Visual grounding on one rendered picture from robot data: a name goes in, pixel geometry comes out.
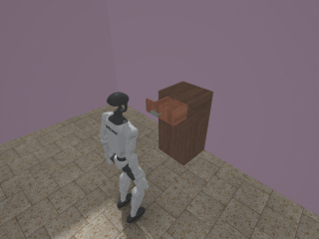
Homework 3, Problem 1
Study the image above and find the cabinet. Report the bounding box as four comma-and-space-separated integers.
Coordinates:
159, 81, 213, 166

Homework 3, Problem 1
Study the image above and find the left robot thigh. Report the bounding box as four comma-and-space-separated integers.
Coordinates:
111, 153, 131, 184

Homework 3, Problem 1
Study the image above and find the drawer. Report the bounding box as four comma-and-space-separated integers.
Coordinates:
146, 96, 187, 126

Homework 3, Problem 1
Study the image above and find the right robot upper arm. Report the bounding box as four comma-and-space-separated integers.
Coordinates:
124, 123, 139, 162

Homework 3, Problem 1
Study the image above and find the robot left hand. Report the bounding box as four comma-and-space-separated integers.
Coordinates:
105, 151, 114, 165

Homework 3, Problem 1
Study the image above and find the left robot upper arm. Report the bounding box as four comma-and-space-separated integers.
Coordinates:
100, 112, 113, 140

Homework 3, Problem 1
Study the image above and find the robot left forearm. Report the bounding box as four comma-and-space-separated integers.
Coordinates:
100, 138, 112, 154

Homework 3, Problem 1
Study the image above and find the robot right hand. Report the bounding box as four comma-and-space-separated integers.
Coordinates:
137, 178, 149, 195

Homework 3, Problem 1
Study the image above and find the robot right forearm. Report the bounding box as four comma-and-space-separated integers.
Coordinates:
129, 154, 144, 182

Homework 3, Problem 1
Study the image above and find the humanoid robot head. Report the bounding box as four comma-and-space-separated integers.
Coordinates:
107, 92, 129, 125

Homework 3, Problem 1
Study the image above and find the handle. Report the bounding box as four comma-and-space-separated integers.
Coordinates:
150, 110, 161, 117

